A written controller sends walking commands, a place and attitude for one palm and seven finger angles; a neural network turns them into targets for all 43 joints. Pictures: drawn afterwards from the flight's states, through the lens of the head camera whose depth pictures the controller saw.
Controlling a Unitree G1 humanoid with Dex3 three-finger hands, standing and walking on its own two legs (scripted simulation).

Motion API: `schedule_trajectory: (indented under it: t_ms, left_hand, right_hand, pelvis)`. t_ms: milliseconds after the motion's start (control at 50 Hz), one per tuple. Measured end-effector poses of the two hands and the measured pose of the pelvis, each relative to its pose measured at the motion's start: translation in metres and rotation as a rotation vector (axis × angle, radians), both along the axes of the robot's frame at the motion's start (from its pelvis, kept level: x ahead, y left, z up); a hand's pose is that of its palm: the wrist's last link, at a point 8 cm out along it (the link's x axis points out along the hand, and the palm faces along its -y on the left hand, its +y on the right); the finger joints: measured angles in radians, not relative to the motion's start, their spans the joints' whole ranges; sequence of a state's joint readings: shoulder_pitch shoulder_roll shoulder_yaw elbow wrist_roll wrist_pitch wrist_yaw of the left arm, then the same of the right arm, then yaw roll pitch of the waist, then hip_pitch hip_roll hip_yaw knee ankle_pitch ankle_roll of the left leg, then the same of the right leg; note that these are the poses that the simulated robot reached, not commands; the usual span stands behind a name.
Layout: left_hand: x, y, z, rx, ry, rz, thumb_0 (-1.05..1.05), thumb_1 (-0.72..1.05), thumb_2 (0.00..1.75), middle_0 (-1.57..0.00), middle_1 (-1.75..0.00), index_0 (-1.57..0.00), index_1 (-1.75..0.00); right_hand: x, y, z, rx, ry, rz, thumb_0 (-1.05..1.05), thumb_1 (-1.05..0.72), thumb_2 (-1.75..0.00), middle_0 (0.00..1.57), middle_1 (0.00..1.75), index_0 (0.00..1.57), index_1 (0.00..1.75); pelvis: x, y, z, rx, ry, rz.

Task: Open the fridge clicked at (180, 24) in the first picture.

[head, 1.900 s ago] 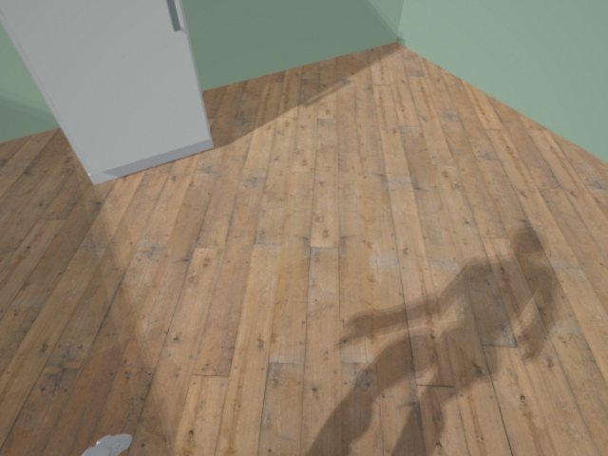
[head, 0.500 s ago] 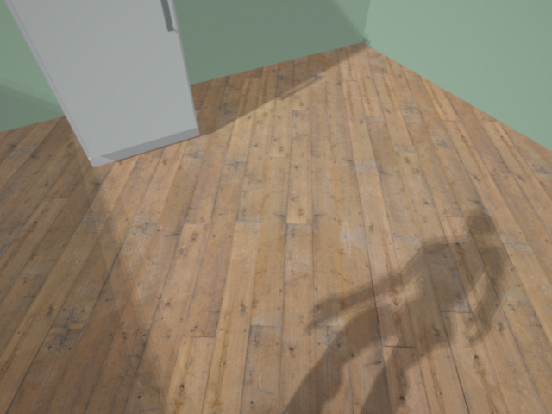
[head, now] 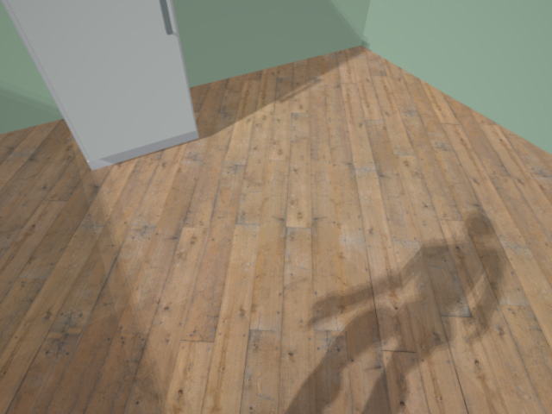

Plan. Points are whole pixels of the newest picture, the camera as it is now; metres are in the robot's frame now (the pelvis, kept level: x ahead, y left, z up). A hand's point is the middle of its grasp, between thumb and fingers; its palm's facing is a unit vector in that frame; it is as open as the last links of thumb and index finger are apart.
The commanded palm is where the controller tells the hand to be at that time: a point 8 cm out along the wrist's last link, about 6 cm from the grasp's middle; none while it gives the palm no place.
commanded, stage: walk to a spot facing it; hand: right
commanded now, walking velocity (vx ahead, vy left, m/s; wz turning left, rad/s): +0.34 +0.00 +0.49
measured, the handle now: out of the picture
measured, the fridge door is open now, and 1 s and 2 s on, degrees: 0 0 0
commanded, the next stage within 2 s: none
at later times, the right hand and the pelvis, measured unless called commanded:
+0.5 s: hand (366, 383) +0.23 -0.15 -0.19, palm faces -0.22 +0.96 -0.16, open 7.4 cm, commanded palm none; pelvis +0.12 +0.01 -0.02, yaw +12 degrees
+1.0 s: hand (350, 292) +0.41 -0.14 -0.20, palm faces -0.25 +0.96 -0.12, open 7.4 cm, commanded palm none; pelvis +0.33 +0.02 -0.01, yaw +17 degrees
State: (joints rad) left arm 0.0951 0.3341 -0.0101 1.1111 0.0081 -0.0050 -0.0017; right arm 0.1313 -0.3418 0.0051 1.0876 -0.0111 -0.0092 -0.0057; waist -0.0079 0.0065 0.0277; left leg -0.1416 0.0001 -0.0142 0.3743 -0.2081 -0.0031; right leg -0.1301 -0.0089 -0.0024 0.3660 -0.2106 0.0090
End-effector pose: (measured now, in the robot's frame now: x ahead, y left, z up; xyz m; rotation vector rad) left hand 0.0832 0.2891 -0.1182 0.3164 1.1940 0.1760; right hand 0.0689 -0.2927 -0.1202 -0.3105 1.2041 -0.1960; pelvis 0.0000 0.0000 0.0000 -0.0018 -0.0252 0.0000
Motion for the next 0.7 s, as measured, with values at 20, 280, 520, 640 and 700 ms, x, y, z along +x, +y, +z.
schedule_trajectory:
  t_ms: [20,280,520,640,700]
  left_hand:
    - [-0.001,-0.001,-0.001,-0.002,0.002,0.003,0.0,0.9,0.9,-0.2,-0.3,-0.21,-0.3]
    - [-0.052,-0.049,-0.028,-0.07,0.108,0.18,0.0,0.9,0.9,-0.2,-0.3,-0.21,-0.3]
    - [-0.124,-0.083,-0.03,-0.183,0.461,0.434,0.0,0.9,0.9,-0.2,-0.3,-0.21,-0.3]
    - [-0.047,-0.05,-0.042,-0.171,0.36,0.444,0.01,0.9,0.9,-0.2,-0.3,-0.21,-0.3]
    - [0.024,-0.032,-0.036,-0.145,0.191,0.424,0.01,0.91,0.9,-0.2,-0.29,-0.2,-0.3]
  right_hand:
    - [-0.001,0.002,-0.001,0.003,0.004,-0.002,0.01,-0.9,-0.9,0.21,0.3,0.2,0.3]
    - [-0.022,0.037,-0.047,0.161,0.228,-0.003,0.01,-0.9,-0.9,0.2,0.3,0.2,0.29]
    - [0.181,0.097,-0.044,0.172,0.03,0.21,0.01,-0.91,-0.9,0.2,0.3,0.2,0.29]
    - [0.234,0.114,-0.046,0.151,-0.037,0.216,0.0,-0.91,-0.9,0.2,0.3,0.2,0.29]
    - [0.241,0.117,-0.043,0.154,0.019,0.229,0.0,-0.91,-0.9,0.2,0.3,0.2,0.29]
  pelvis:
    - [0.001,0.0,-0.001,0.001,0.001,0.005]
    - [0.052,-0.013,-0.019,0.007,0.029,0.114]
    - [0.133,0.021,-0.027,0.028,0.016,0.212]
    - [0.172,0.039,-0.029,0.035,-0.003,0.234]
    - [0.194,0.039,-0.02,0.037,0.007,0.248]
